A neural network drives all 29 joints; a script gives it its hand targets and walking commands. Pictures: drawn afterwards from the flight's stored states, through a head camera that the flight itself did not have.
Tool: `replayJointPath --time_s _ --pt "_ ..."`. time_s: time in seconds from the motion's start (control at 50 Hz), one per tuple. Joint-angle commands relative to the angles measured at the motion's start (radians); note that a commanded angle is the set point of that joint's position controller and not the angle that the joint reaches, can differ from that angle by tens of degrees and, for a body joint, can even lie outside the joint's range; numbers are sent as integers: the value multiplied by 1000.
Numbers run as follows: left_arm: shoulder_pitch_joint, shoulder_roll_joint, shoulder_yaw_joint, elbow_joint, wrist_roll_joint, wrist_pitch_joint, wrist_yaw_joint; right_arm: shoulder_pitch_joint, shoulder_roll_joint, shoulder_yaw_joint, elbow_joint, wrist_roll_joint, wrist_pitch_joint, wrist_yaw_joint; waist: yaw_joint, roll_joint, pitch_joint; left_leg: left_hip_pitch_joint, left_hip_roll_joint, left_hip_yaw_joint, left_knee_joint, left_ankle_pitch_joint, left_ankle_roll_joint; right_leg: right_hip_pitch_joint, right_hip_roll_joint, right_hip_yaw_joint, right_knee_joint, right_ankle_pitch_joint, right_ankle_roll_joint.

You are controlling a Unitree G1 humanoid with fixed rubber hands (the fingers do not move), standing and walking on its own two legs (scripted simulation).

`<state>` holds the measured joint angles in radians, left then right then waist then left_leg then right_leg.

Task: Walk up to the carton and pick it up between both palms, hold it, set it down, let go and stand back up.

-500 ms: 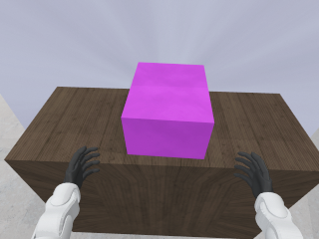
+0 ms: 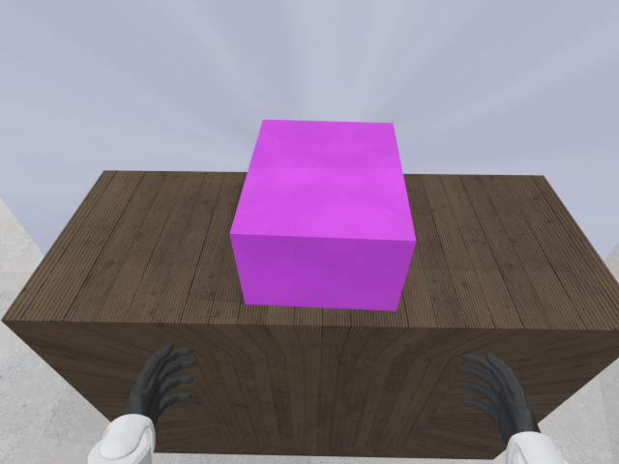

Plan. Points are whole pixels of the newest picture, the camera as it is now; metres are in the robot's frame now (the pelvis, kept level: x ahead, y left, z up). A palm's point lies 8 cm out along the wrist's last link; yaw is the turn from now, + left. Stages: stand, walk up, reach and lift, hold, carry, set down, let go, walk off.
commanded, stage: set down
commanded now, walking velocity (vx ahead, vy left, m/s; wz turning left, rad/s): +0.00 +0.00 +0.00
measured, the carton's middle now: (324, 207) +0.55 +0.03 +0.03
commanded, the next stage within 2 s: let go in 0.60 s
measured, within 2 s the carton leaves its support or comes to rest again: neither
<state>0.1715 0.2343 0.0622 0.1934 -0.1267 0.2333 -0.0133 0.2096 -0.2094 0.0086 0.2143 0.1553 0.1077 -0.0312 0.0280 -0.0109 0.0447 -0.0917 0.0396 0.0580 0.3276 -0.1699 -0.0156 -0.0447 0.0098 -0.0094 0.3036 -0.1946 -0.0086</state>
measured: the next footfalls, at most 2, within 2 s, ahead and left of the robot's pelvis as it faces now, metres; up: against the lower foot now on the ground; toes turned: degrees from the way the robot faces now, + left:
none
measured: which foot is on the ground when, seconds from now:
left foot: down 0.00-1.00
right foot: down 0.00-1.00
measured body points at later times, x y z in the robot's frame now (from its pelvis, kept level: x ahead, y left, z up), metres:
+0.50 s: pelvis +0.01 +0.00 +0.00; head +0.02 +0.01 +0.45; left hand +0.17 +0.23 -0.09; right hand +0.18 -0.22 -0.08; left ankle +0.01 +0.13 -0.75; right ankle -0.01 -0.11 -0.75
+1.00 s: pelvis +0.01 -0.01 +0.00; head +0.01 +0.00 +0.45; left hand +0.18 +0.21 -0.09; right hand +0.17 -0.24 -0.09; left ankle +0.01 +0.13 -0.75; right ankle -0.01 -0.11 -0.75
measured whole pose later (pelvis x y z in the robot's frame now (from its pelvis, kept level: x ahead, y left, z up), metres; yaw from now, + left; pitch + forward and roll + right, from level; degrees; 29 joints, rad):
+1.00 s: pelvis +0.01 -0.01 +0.00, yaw +0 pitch -4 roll +0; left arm 0.19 0.18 0.00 0.53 0.01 0.12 0.01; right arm 0.17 -0.18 -0.02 0.74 -0.01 -0.22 0.02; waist 0.00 -0.03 0.06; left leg -0.08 0.04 0.05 0.37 -0.21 -0.03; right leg -0.05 0.01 -0.01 0.38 -0.25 -0.02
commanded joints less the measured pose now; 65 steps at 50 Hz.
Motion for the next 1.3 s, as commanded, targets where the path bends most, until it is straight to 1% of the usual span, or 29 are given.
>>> replayJointPath --time_s 0.0,0.04,0.06,0.08,0.1,0.12,0.14,0.18,0.2,0.22,0.26,0.28,0.3,0.32,0.38,0.46,0.48,0.54,0.68,0.84,0.96,1.12,1.14,1.16,1.18,1.2,1.22,1.24,1.28 --pt "-111 111 25 -195 8 -61 19 -115 -118 -73 -201 -49 -75 19 10 15 -108 95 -39 -2 -24 154 -23 -90 19 20 -62 72 -7" --pt "-96 99 5 -152 28 -75 28 -100 -108 -73 -142 -55 -84 24 1 23 -95 102 -35 -1 -14 144 -21 -112 14 21 -59 66 -6" --pt "-119 130 18 -283 2 -106 47 -116 -103 -81 -288 -35 -112 24 25 33 -169 91 -34 4 -12 179 -13 -61 12 21 -42 118 0" --pt "-99 93 -8 -113 21 -99 45 -93 -102 -72 -123 -62 -106 29 -9 23 -104 75 -37 2 -5 155 -16 -105 9 30 -45 108 -3" --pt "-31 53 -13 44 75 -72 30 -40 -109 -60 60 -101 -90 38 -11 23 -16 107 -30 -12 -16 134 -24 -133 18 9 -61 53 -18" --pt "-118 112 12 -197 19 -113 36 -117 -90 -72 -207 -61 -129 36 14 6 -156 106 -31 -5 -18 143 -6 -75 8 29 -51 96 0" --pt "-33 61 -23 89 74 -87 21 -46 -90 -53 80 -102 -109 38 -20 14 -15 96 -35 -1 2 143 -12 -137 7 21 -56 81 -12" --pt "-49 111 4 -136 38 -135 23 -62 -87 -71 -99 -67 -160 22 5 7 -148 131 -42 6 10 241 -8 -56 5 29 -41 204 5" --pt "10 66 -13 89 90 -117 13 -1 -101 -42 136 -101 -155 25 -22 20 -55 128 -41 6 19 269 -22 -99 12 16 -46 206 -5" --pt "-17 91 14 -50 82 -146 9 -17 -83 -37 45 -69 -186 25 1 20 -122 169 -36 2 25 322 -23 -65 10 20 -41 251 1" --pt "-2 46 -5 88 108 -153 6 -30 -101 -30 183 -96 -207 28 -5 47 -66 170 -34 -4 27 310 -33 -109 18 6 -44 200 -11" --pt "-22 89 13 -53 79 -174 15 -52 -101 -47 54 -73 -236 26 6 42 -146 198 -38 1 28 325 -28 -79 10 8 -46 217 -6" --pt "21 30 -19 191 134 -140 7 -41 -110 -41 295 -124 -218 32 -25 50 9 173 -33 -5 20 265 -34 -162 19 0 -64 128 -22" --pt "-26 62 2 93 120 -145 11 -80 -100 -51 192 -120 -237 36 -1 42 -53 176 -29 4 9 234 -27 -134 20 -6 -63 101 -15" --pt "5 56 -19 140 126 -138 11 -52 -93 -56 266 -152 -276 34 -25 6 -41 181 -32 15 32 273 -23 -135 25 -11 -47 165 -7" --pt "-50 89 -12 51 105 -172 43 -102 -88 -82 265 -138 -329 41 -10 29 -98 166 -28 20 28 227 -16 -136 23 -19 -26 127 -7" --pt "-41 68 -34 176 122 -157 39 -104 -89 -74 367 -166 -325 50 -31 15 -27 149 -33 25 24 171 -16 -161 19 -20 -38 76 -4" --pt "-47 88 -25 130 107 -156 44 -106 -83 -72 325 -162 -337 48 -12 3 -86 160 -24 17 27 204 -9 -141 10 -22 -30 125 -2" --pt "-33 81 -16 191 124 -159 22 -83 -78 -44 424 -155 -373 40 -31 0 -110 202 -37 5 58 272 -7 -144 -8 -4 -9 306 17" --pt "-44 69 -18 194 143 -142 20 -107 -89 -43 432 -143 -377 46 -19 2 -81 185 -40 14 54 275 -16 -140 2 -12 -19 252 11" --pt "-81 61 -28 195 129 -142 24 -104 -87 -64 397 -168 -352 48 -28 -30 -49 142 -38 19 47 160 1 -177 -13 0 -8 186 12" --pt "-67 57 -40 174 129 -150 41 -91 -95 -89 378 -156 -338 57 -33 28 -82 130 -34 14 55 159 -20 -186 -7 -3 5 143 -7" --pt "79 109 7 306 216 -215 23 17 -127 -82 496 -184 -217 40 11 142 -78 -69 105 -93 73 324 14 -96 -87 47 66 109 21" --pt "107 91 7 339 203 -236 15 72 -149 -87 495 -195 -167 40 -18 111 -64 -153 91 -90 63 193 16 -46 -89 62 62 49 19" --pt "108 100 3 347 201 -249 7 46 -133 -82 489 -196 -145 46 -8 92 -31 -158 79 -93 76 153 22 -72 -99 65 57 86 25" --pt "85 79 -1 351 191 -258 4 50 -134 -87 479 -194 -136 48 -21 22 -80 -139 83 -102 92 169 28 -47 -102 71 86 183 18" --pt "86 72 -11 353 178 -267 4 63 -132 -80 481 -194 -135 47 -24 14 -141 -109 71 -90 106 167 22 -57 -96 60 100 211 12" --pt "81 63 -8 353 181 -276 3 43 -134 -86 494 -195 -133 49 -7 -4 -174 -77 63 -69 119 152 8 -78 -89 60 108 218 7" --pt "101 65 -14 394 162 -278 6 43 -133 -83 508 -190 -133 61 -20 -33 -143 -79 58 -78 113 85 14 -160 -87 55 72 139 10"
